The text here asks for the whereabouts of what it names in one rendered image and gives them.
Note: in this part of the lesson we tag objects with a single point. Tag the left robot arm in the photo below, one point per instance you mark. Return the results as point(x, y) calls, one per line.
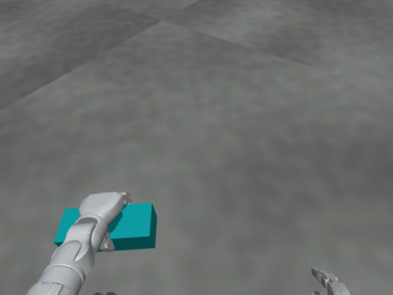
point(74, 259)

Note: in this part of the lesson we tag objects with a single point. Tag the right robot hand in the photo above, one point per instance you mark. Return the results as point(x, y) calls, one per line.
point(329, 282)

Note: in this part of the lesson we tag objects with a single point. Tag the left robot hand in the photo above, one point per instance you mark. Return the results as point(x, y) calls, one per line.
point(106, 205)

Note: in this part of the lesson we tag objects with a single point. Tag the carton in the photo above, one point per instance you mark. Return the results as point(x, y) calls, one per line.
point(132, 229)

